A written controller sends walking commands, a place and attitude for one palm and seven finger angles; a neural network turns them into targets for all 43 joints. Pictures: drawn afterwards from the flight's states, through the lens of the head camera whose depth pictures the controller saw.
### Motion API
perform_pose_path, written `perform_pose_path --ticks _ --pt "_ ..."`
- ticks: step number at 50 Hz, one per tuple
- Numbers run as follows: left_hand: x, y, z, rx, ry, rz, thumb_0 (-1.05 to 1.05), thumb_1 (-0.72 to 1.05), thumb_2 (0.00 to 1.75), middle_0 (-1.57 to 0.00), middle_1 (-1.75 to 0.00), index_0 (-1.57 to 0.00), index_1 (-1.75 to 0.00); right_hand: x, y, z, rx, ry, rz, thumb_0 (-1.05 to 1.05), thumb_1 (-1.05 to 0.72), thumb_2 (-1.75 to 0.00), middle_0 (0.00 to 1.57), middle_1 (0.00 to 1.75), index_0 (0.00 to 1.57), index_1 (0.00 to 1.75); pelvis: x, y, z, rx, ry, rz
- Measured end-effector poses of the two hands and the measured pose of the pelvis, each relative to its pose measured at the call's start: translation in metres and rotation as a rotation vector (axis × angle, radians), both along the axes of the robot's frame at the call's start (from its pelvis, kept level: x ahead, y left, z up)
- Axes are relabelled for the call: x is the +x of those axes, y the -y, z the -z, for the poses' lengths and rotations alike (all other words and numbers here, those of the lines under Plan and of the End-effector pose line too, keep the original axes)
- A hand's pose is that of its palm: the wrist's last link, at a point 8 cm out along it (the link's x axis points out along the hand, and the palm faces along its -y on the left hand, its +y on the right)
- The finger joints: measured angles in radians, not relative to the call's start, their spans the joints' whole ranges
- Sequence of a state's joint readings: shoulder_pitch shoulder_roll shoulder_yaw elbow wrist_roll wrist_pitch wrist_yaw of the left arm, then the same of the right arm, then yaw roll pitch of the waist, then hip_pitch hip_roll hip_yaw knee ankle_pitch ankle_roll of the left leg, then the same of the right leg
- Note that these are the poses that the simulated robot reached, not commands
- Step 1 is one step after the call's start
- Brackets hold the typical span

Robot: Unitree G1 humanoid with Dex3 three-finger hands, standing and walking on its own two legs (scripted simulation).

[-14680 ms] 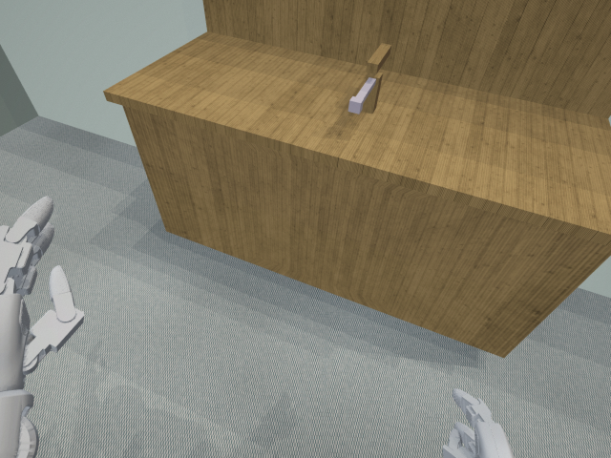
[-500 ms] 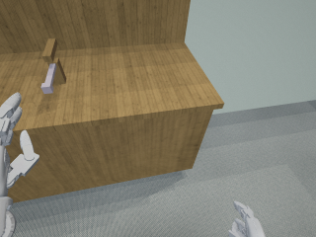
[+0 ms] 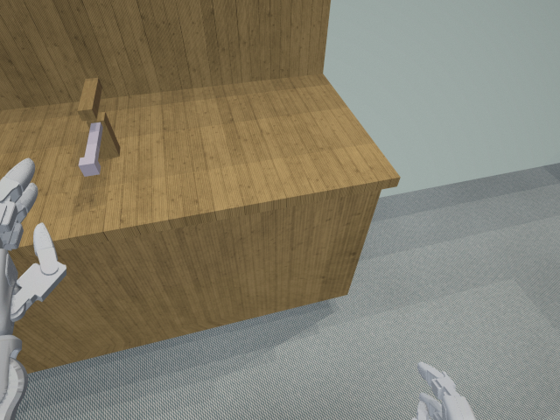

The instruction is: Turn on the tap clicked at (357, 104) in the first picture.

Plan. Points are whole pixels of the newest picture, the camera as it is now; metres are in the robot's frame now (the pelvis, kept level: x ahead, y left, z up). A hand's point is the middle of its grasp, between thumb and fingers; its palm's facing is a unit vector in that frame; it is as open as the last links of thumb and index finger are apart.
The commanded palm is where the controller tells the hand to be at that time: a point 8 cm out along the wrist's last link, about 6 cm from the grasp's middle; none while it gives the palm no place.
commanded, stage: look again from close up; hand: left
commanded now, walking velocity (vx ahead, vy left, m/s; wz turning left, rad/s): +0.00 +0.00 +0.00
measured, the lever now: (89, 166) +0.52 +0.42 +0.04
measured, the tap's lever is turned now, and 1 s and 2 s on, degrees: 0 0 0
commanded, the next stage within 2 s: shuffle to correct the standing spot in 0.02 s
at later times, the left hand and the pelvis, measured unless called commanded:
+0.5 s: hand (81, 214) +0.31 +0.28 +0.16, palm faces +0.43 -0.84 -0.33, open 7.4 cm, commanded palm +0.24 +0.31 +0.18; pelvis +0.08 +0.03 -0.01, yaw +1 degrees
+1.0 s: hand (110, 165) +0.39 +0.28 +0.17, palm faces +0.29 -0.82 -0.49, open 7.4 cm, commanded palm +0.33 +0.33 +0.18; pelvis +0.16 +0.06 -0.02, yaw -3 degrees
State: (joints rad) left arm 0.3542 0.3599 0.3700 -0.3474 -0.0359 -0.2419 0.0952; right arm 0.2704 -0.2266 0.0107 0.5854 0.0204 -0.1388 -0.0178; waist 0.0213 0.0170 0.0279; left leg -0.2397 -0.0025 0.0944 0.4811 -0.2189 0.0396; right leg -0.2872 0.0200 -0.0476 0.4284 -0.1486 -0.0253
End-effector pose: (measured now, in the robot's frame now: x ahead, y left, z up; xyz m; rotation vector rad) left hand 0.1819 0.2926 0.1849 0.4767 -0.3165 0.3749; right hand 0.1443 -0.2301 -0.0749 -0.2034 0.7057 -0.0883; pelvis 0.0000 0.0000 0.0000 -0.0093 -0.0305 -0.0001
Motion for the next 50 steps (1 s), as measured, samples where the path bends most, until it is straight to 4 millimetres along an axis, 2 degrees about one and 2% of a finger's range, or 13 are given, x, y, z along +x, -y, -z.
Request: perform_pose_path --ticks 3,6,10,14,20,26,30,34,36,39,44,47,50 --pt "0.001 0.004 0.014 -0.016 -0.059 0.053 0.02 0.90 0.90 -0.20 -0.30 -0.21 -0.31 0.006 -0.009 -0.006 -0.014 0.013 0.002 0.01 -0.90 -0.90 0.20 0.30 0.20 0.30 0.006 -0.007 -0.001 0.001 -0.003 0.001" --pt "0.004 -0.008 0.020 -0.020 -0.067 0.034 0.02 0.89 0.90 -0.21 -0.30 -0.21 -0.31 0.016 -0.019 -0.010 -0.025 0.020 -0.023 0.01 -0.90 -0.90 0.20 0.30 0.20 0.30 0.012 -0.011 -0.001 0.005 -0.002 -0.010" --pt "0.010 -0.027 0.014 -0.026 -0.010 -0.031 0.02 0.89 0.90 -0.21 -0.30 -0.22 -0.31 0.037 -0.034 -0.013 -0.029 0.036 -0.080 0.01 -0.90 -0.90 0.20 0.30 0.20 0.30 0.021 -0.015 0.000 0.008 0.002 -0.022" --pt "0.019 -0.032 0.008 -0.045 0.046 -0.058 0.02 0.89 0.90 -0.21 -0.30 -0.21 -0.31 0.063 -0.046 -0.014 -0.023 0.055 -0.118 0.01 -0.90 -0.90 0.21 0.30 0.20 0.30 0.037 -0.020 0.002 -0.002 -0.008 -0.025" --pt "0.051 -0.029 0.014 -0.064 0.053 -0.038 0.02 0.89 0.90 -0.20 -0.30 -0.21 -0.31 0.102 -0.054 -0.013 -0.020 0.077 -0.122 0.01 -0.90 -0.90 0.21 0.30 0.20 0.30 0.064 -0.025 0.007 -0.008 -0.021 -0.016" --pt "0.088 -0.023 0.014 -0.029 0.047 0.015 0.02 0.89 0.90 -0.20 -0.30 -0.21 -0.31 0.128 -0.048 -0.007 -0.012 0.076 -0.081 0.01 -0.90 -0.90 0.21 0.30 0.20 0.30 0.087 -0.025 0.015 -0.021 -0.027 -0.011" --pt "0.097 -0.023 0.009 -0.006 0.081 0.052 0.02 0.89 0.90 -0.21 -0.30 -0.21 -0.31 0.134 -0.040 -0.004 -0.035 0.032 -0.058 0.01 -0.90 -0.90 0.21 0.30 0.20 0.30 0.097 -0.029 0.018 -0.025 -0.027 -0.004" --pt "0.105 -0.033 0.009 0.004 0.122 0.065 0.02 0.89 0.90 -0.21 -0.30 -0.21 -0.31 0.136 -0.036 0.001 -0.085 -0.013 -0.034 0.01 -0.90 -0.90 0.21 0.30 0.20 0.30 0.110 -0.043 0.023 -0.029 -0.022 0.018" --pt "0.115 -0.039 0.011 0.017 0.131 0.069 0.02 0.89 0.90 -0.21 -0.30 -0.21 -0.31 0.136 -0.037 0.008 -0.085 -0.011 0.010 0.01 -0.90 -0.90 0.20 0.30 0.20 0.30 0.115 -0.050 0.028 -0.011 -0.005 0.044" --pt "0.136 -0.046 0.009 0.017 0.102 0.065 0.02 0.89 0.90 -0.21 -0.30 -0.21 -0.31 0.134 -0.046 0.011 -0.044 -0.011 0.060 0.01 -0.90 -0.90 0.20 0.30 0.20 0.30 0.123 -0.054 0.023 0.009 0.004 0.062" --pt "0.164 -0.032 -0.003 0.040 0.040 0.112 0.02 0.89 0.90 -0.20 -0.30 -0.21 -0.31 0.127 -0.062 0.011 0.042 -0.026 0.085 0.01 -0.90 -0.90 0.20 0.30 0.20 0.30 0.139 -0.056 0.010 0.002 -0.014 0.074" --pt "0.171 -0.022 -0.004 0.114 0.012 0.150 0.02 0.89 0.90 -0.20 -0.30 -0.21 -0.31 0.130 -0.063 0.022 0.063 -0.027 0.091 0.01 -0.90 -0.90 0.21 0.30 0.20 0.30 0.149 -0.054 0.017 0.010 -0.024 0.073" --pt "0.177 -0.025 0.001 0.124 -0.011 0.149 0.02 0.89 0.90 -0.21 -0.30 -0.21 -0.31 0.133 -0.057 0.035 0.048 -0.081 0.098 0.01 -0.90 -0.90 0.21 0.30 0.20 0.30 0.156 -0.057 0.020 -0.014 -0.021 0.061"
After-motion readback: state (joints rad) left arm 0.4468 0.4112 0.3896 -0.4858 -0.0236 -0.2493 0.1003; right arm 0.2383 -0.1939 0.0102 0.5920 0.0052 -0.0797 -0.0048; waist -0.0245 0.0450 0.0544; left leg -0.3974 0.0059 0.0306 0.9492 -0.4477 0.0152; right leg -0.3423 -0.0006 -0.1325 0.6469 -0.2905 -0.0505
